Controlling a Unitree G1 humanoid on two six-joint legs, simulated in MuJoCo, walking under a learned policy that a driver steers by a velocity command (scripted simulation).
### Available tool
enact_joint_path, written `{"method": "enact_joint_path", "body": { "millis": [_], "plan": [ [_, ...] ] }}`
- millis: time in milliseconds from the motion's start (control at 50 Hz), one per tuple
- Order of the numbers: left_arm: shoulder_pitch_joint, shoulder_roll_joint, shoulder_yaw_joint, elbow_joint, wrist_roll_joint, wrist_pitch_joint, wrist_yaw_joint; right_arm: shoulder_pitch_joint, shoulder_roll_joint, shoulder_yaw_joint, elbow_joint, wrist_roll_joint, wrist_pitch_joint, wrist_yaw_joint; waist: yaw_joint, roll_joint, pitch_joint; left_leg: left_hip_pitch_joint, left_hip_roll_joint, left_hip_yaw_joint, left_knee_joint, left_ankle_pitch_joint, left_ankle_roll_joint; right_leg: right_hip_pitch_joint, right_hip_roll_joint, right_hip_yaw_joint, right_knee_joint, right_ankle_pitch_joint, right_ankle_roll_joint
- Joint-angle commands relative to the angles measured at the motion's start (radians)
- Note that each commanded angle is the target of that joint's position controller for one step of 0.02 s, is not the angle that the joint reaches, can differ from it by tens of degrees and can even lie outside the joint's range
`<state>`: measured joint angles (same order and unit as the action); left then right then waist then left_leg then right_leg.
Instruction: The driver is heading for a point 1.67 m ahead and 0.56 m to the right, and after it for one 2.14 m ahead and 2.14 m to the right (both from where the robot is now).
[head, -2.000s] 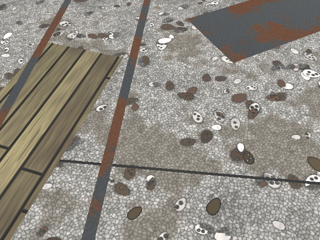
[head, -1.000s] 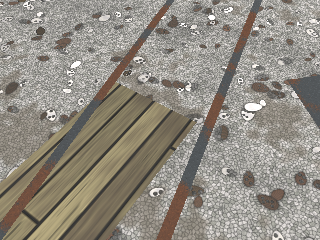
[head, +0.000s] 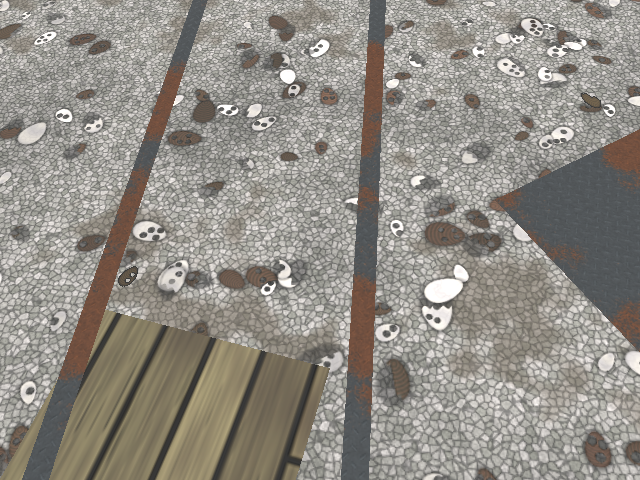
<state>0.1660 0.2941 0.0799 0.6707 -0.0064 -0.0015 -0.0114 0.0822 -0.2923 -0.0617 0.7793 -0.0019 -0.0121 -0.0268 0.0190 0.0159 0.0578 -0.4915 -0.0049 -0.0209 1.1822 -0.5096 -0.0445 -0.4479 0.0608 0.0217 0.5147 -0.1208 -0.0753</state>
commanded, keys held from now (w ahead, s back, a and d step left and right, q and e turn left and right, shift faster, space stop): e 0.58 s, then w+e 0.04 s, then w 0.38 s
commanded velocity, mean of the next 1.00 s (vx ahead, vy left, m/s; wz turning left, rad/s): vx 0.13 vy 0.00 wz -0.47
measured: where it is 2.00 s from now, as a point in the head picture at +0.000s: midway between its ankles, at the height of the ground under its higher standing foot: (463, 433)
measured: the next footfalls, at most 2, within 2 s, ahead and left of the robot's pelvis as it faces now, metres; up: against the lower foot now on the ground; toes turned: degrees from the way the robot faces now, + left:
left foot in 0.30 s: +0.11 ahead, +0.15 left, +0.00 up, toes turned -16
right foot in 0.72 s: +0.00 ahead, -0.09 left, +0.00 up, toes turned -27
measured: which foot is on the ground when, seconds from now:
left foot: up 0.00-0.28, down 0.30-0.72, up 0.74-1.00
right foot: down 0.00-0.30, up 0.32-0.70, down 0.72-1.00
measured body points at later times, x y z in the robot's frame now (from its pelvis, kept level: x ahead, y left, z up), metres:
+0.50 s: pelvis +0.03 +0.05 +0.01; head +0.07 +0.06 +0.46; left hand +0.27 +0.29 -0.09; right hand +0.06 -0.26 -0.08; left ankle +0.07 +0.16 -0.73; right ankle -0.01 -0.08 -0.64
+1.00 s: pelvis +0.09 -0.03 +0.02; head +0.09 -0.06 +0.47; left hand +0.26 +0.19 -0.09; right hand +0.10 -0.35 -0.09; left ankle +0.29 +0.05 -0.67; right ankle -0.04 -0.07 -0.73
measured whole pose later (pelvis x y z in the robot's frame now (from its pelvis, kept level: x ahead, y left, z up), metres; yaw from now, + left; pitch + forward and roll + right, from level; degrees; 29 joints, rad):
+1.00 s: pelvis +0.09 -0.03 +0.02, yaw -29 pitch +2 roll +1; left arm 0.40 0.25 0.04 0.71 0.00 -0.05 0.00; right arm 0.16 -0.32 -0.08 0.77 0.01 -0.07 0.03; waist 0.04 0.05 0.00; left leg -0.67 0.09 -0.01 0.81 -0.03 -0.03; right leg -0.01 0.03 0.02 0.24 -0.26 -0.05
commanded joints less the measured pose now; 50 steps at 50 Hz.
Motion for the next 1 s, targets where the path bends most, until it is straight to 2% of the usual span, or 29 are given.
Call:
{"method": "enact_joint_path", "body": {
  "millis": [20, 60, 120, 180, 220, 260, 280, 300, 320, 340, 360, 380, 400, 420, 460, 500, 580, 640, 680, 700, 720, 740, 760, 780, 800, 820, 840, 900, 1000],
  "plan": [
    [-0.018, 0.143, 0.039, -0.091, 0.010, 0.005, 0.023, 0.048, -0.089, -0.026, -0.055, -0.005, 0.007, -0.010, -0.040, -0.101, -0.191, -0.053, 0.016, -0.046, -0.123, 0.073, -0.008, 0.205, -0.232, 0.323, -0.187, 0.236, -0.183],
    [0.001, 0.165, 0.049, -0.097, 0.009, 0.008, 0.035, 0.055, -0.069, -0.019, -0.051, -0.003, 0.006, -0.014, -0.033, -0.111, -0.215, -0.018, -0.001, -0.049, -0.227, 0.097, -0.022, 0.207, -0.223, 0.322, -0.182, 0.236, -0.180],
    [-0.008, 0.174, 0.055, -0.111, 0.002, 0.018, 0.047, 0.040, -0.067, -0.017, -0.053, 0.000, 0.008, -0.013, -0.020, -0.134, -0.223, 0.026, -0.012, -0.062, -0.328, 0.161, -0.029, 0.180, -0.208, 0.352, -0.190, 0.070, -0.160],
    [-0.016, 0.167, 0.053, -0.122, 0.005, 0.029, 0.046, 0.025, -0.077, -0.021, -0.062, 0.004, 0.004, -0.005, -0.008, -0.166, -0.196, 0.058, -0.023, -0.069, -0.415, 0.171, -0.021, 0.159, -0.194, 0.406, -0.201, -0.084, -0.139],
    [-0.013, 0.165, 0.053, -0.127, 0.003, 0.035, 0.043, 0.031, -0.084, -0.025, -0.066, 0.007, -0.006, 0.003, -0.004, -0.183, -0.186, 0.083, -0.029, -0.069, -0.492, 0.165, -0.007, 0.172, -0.191, 0.448, -0.189, -0.105, -0.128],
    [-0.028, 0.162, 0.051, -0.135, -0.005, 0.043, 0.045, 0.077, -0.086, -0.032, -0.056, 0.009, -0.017, 0.013, -0.030, -0.188, -0.181, 0.170, -0.036, -0.049, -0.650, 0.227, 0.018, 0.160, -0.169, 0.462, -0.155, -0.094, -0.103],
    [-0.026, 0.153, 0.049, -0.137, -0.013, 0.048, 0.047, 0.115, -0.097, -0.039, -0.045, 0.007, -0.020, 0.017, -0.049, -0.176, -0.178, 0.253, -0.016, -0.045, -0.761, 0.293, 0.039, 0.123, -0.137, 0.445, -0.123, -0.116, -0.073],
    [-0.003, 0.116, 0.038, -0.143, -0.011, 0.049, 0.048, 0.152, -0.161, -0.057, -0.044, -0.010, -0.019, 0.013, -0.044, -0.073, -0.185, 0.362, 0.144, -0.170, -0.834, 0.291, 0.095, 0.017, -0.075, 0.375, 0.004, -0.251, -0.020],
    [0.005, 0.087, 0.033, -0.177, -0.018, 0.041, 0.043, 0.133, -0.252, -0.076, -0.043, -0.036, -0.007, 0.008, 0.005, 0.244, -0.137, 0.384, 0.347, -0.415, -0.897, 0.413, 0.237, -0.190, 0.099, 0.140, 0.223, -0.442, 0.039],
    [0.002, 0.167, 0.056, -0.169, 0.002, 0.025, 0.038, 0.088, -0.206, -0.068, -0.077, -0.057, -0.011, 0.008, -0.014, 0.249, -0.127, 0.313, 0.438, -0.517, -0.920, 0.467, 0.326, -0.221, 0.046, 0.137, 0.475, -0.478, 0.083],
    [0.025, 0.204, 0.073, -0.140, -0.004, 0.026, 0.033, 0.026, -0.151, -0.052, -0.106, -0.049, -0.014, -0.001, 0.009, 0.158, -0.123, 0.288, 0.386, -0.414, -0.897, 0.485, 0.296, -0.195, 0.022, 0.150, 0.590, -0.409, 0.094],
    [0.058, 0.188, 0.073, -0.111, -0.006, 0.037, 0.034, -0.020, -0.119, -0.044, -0.117, -0.030, -0.012, -0.006, 0.029, 0.115, -0.107, 0.280, 0.314, -0.304, -0.877, 0.487, 0.243, -0.188, 0.015, 0.128, 0.644, -0.353, 0.110],
    [0.075, 0.164, 0.067, -0.098, -0.002, 0.048, 0.036, -0.028, -0.101, -0.037, -0.122, -0.012, -0.012, -0.010, 0.022, 0.109, -0.097, 0.299, 0.279, -0.241, -0.867, 0.489, 0.221, -0.207, 0.008, 0.116, 0.702, -0.301, 0.128],
    [0.077, 0.135, 0.058, -0.097, -0.004, 0.055, 0.033, -0.018, -0.097, -0.032, -0.122, -0.007, -0.008, -0.014, 0.014, 0.107, -0.084, 0.299, 0.261, -0.192, -0.866, 0.521, 0.222, -0.213, 0.001, 0.099, 0.738, -0.278, 0.142],
    [0.022, 0.106, 0.045, -0.125, -0.016, 0.056, 0.028, 0.026, -0.107, -0.034, -0.118, -0.013, 0.004, -0.020, -0.019, 0.126, -0.071, 0.337, 0.235, -0.119, -0.876, 0.532, 0.232, -0.229, -0.021, 0.042, 0.666, -0.235, 0.161],
    [-0.042, 0.090, 0.034, -0.156, -0.018, 0.053, 0.024, 0.082, -0.131, -0.043, -0.109, -0.016, 0.013, -0.025, -0.063, 0.152, -0.087, 0.427, 0.259, -0.106, -0.865, 0.574, 0.250, -0.242, -0.051, 0.024, 0.551, -0.237, 0.177],
    [-0.059, 0.075, 0.020, -0.181, -0.012, 0.052, 0.007, 0.082, -0.189, -0.065, -0.112, -0.005, 0.020, -0.013, -0.076, 0.181, -0.125, 0.413, 0.300, -0.049, -0.845, 0.647, 0.258, -0.076, -0.084, -0.039, 0.342, -0.287, 0.160],
    [-0.050, 0.086, 0.022, -0.181, -0.018, 0.058, -0.004, 0.108, -0.206, -0.073, -0.101, 0.019, 0.014, 0.004, -0.083, 0.183, -0.124, 0.358, 0.314, -0.051, -0.882, 0.327, 0.244, 0.034, -0.070, -0.085, 0.199, -0.277, 0.112],
    [0.035, 0.074, 0.024, -0.145, -0.019, 0.050, -0.012, 0.082, -0.195, -0.066, -0.092, 0.039, 0.008, 0.016, -0.024, 0.159, -0.110, 0.269, 0.298, -0.033, -0.850, 0.182, 0.215, 0.197, -0.045, -0.113, -0.002, -0.191, 0.053],
    [0.116, 0.081, 0.031, -0.104, -0.022, 0.043, -0.009, 0.091, -0.153, -0.052, -0.080, 0.038, 0.002, 0.022, 0.007, 0.118, -0.124, 0.184, 0.265, 0.008, -0.780, 0.136, 0.184, 0.349, -0.017, -0.121, -0.076, -0.173, 0.025],
    [0.217, 0.104, 0.041, -0.070, -0.024, 0.036, -0.002, 0.090, -0.076, -0.026, -0.077, 0.018, -0.007, 0.033, 0.043, -0.002, -0.164, 0.046, 0.206, 0.089, -0.592, 0.059, 0.118, 0.540, -0.097, 0.011, -0.115, -0.179, -0.006],
    [0.275, 0.223, 0.056, -0.077, -0.008, 0.024, 0.012, 0.040, 0.011, 0.006, -0.138, -0.025, -0.024, 0.048, 0.045, -0.310, -0.174, -0.272, 0.082, 0.176, -0.212, -0.150, 0.023, 0.682, -0.378, 0.450, -0.183, -0.201, -0.125],
    [0.281, 0.237, 0.058, -0.090, 0.010, -0.008, 0.002, -0.029, -0.096, -0.025, -0.162, 0.010, -0.045, 0.044, 0.096, -0.249, -0.138, -0.390, 0.051, 0.031, -0.072, -0.133, 0.023, 0.557, -0.476, 0.641, -0.291, -0.319, -0.272],
    [0.243, 0.186, 0.040, -0.082, 0.007, -0.031, -0.001, -0.052, -0.148, -0.042, -0.165, 0.036, -0.053, 0.046, 0.075, -0.206, -0.050, -0.423, 0.092, -0.005, -0.035, -0.036, 0.039, 0.519, -0.435, 0.567, -0.315, -0.401, -0.251],
    [0.204, 0.145, 0.026, -0.076, 0.002, -0.045, 0.001, -0.033, -0.156, -0.046, -0.146, 0.034, -0.059, 0.049, 0.050, -0.192, 0.002, -0.427, 0.114, -0.011, -0.052, 0.079, 0.053, 0.481, -0.381, 0.471, -0.325, -0.413, -0.208],
    [0.163, 0.129, 0.017, -0.080, 0.002, -0.048, 0.005, -0.012, -0.149, -0.047, -0.121, 0.017, -0.063, 0.047, 0.030, -0.169, 0.009, -0.403, 0.124, -0.013, -0.080, 0.166, 0.054, 0.458, -0.337, 0.402, -0.333, -0.357, -0.173],
    [0.142, 0.123, 0.012, -0.081, 0.002, -0.051, 0.008, 0.007, -0.145, -0.048, -0.111, 0.008, -0.066, 0.049, 0.013, -0.170, 0.019, -0.369, 0.130, -0.014, -0.115, 0.242, 0.046, 0.433, -0.310, 0.341, -0.350, -0.256, -0.156],
    [0.163, 0.114, 0.009, -0.065, 0.009, -0.063, 0.018, 0.019, -0.102, -0.036, -0.087, 0.007, -0.072, 0.056, 0.005, -0.117, -0.013, -0.326, 0.114, 0.006, -0.197, 0.403, 0.023, 0.441, -0.274, 0.224, -0.370, -0.018, -0.141],
    [0.221, 0.138, 0.015, -0.011, 0.001, -0.068, 0.022, -0.088, -0.053, -0.009, -0.112, 0.016, -0.075, 0.066, 0.046, -0.117, 0.015, -0.242, 0.081, 0.024, -0.479, 0.560, 0.006, 0.415, -0.254, 0.122, -0.383, 0.062, -0.120]
  ]
}}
